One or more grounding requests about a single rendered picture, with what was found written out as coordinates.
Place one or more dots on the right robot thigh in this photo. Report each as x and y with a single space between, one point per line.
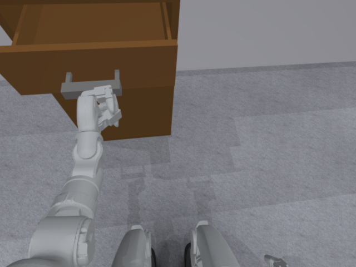
214 251

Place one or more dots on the robot left hand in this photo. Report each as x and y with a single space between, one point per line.
88 110

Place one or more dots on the robot right hand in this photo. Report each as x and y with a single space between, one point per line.
275 262

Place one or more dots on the left robot forearm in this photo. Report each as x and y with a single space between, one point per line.
82 187

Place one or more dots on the drawer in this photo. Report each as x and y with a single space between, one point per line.
91 41

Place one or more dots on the left robot thigh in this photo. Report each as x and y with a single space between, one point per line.
133 249

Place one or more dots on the robot thigh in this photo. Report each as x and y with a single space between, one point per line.
133 249
214 251

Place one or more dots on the cabinet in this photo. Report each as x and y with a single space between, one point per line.
146 112

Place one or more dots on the handle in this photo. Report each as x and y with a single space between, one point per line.
72 90

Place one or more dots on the robot left upper arm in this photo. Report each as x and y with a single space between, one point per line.
61 241

